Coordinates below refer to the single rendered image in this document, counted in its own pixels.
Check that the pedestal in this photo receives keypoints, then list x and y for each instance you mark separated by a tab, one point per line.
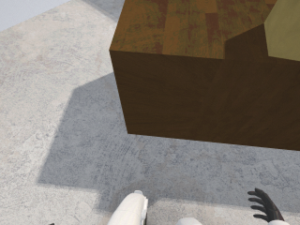
199	70

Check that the left robot thigh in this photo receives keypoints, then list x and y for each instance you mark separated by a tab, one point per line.
131	211

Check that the carton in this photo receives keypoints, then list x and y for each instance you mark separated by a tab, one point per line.
282	30

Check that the left robot shin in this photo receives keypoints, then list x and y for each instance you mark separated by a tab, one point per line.
139	192

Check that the robot right hand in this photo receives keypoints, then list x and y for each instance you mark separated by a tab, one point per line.
270	210

